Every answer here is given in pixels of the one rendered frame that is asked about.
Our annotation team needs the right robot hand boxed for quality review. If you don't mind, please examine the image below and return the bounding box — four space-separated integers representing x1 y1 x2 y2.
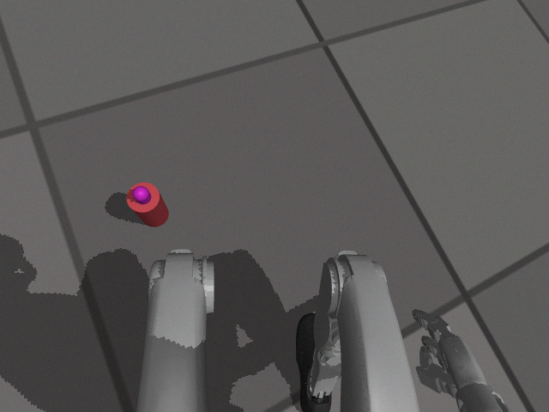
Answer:
412 309 488 398

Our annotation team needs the right robot arm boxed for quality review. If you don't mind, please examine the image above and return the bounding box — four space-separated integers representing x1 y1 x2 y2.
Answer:
455 384 512 412

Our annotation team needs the right robot foot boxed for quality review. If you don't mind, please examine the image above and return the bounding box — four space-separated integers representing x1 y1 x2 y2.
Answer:
296 313 332 412

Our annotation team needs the bottle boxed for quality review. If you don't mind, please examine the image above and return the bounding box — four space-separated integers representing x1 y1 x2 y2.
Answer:
127 183 169 227

